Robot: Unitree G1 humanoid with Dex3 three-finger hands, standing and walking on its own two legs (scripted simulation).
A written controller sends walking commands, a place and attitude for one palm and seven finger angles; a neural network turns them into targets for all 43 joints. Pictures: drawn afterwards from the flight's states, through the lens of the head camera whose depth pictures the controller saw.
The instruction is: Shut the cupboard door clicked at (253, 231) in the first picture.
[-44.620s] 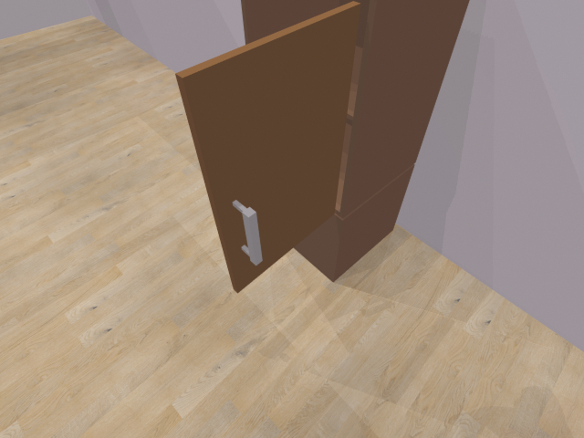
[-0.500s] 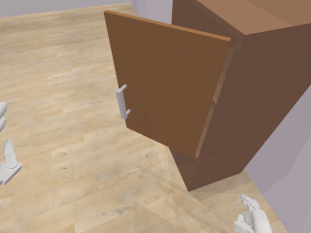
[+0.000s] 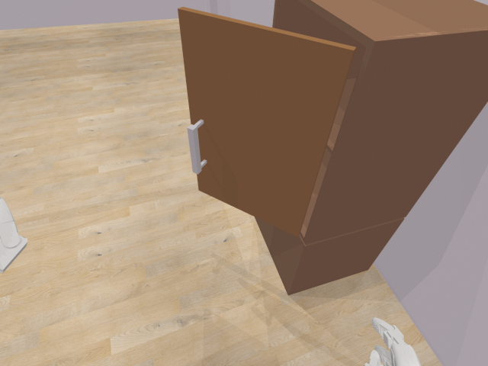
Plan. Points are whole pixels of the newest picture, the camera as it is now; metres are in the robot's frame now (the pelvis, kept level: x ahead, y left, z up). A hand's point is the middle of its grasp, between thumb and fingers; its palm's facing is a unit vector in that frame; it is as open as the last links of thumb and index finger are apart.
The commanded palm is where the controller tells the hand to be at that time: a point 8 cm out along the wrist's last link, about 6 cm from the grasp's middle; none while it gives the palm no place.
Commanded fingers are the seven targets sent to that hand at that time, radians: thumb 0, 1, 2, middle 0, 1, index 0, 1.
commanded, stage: step back with the hand held close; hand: left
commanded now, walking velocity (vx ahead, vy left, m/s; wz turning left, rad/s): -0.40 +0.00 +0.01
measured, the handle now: (198, 147) +0.71 +0.18 -0.09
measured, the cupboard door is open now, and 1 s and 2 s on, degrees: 42 42 42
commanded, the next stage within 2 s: stop stepping back and stand still in 0.50 s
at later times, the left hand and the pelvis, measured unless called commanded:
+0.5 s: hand (6, 298) +0.14 +0.25 +0.18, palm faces +0.48 -0.77 -0.42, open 7.5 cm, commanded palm +0.08 +0.28 +0.20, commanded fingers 0.00 0.90 0.90 -0.20 -0.30 -0.20 -0.30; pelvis -0.07 -0.02 +0.01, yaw -2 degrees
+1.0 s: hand out of the picture +0.01 +0.25 +0.16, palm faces +0.43 -0.82 -0.37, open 7.5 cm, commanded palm -0.05 +0.28 +0.20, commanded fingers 0.00 0.90 0.90 -0.20 -0.30 -0.20 -0.30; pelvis -0.19 -0.02 +0.03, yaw +0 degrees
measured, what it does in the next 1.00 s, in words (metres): walks backwards: right foot, then left foot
